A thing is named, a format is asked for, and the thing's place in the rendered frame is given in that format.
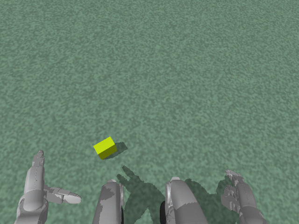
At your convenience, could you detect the right robot arm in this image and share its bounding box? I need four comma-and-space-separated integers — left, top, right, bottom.
239, 206, 268, 224

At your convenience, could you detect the carton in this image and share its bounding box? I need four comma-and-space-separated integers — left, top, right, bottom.
93, 137, 117, 160

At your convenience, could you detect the right robot hand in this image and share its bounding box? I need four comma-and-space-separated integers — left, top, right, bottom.
221, 169, 257, 213

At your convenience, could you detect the left robot hand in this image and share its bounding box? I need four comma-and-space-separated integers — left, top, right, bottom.
24, 150, 81, 204

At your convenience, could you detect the left robot arm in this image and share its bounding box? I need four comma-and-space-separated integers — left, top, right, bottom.
13, 190, 49, 224

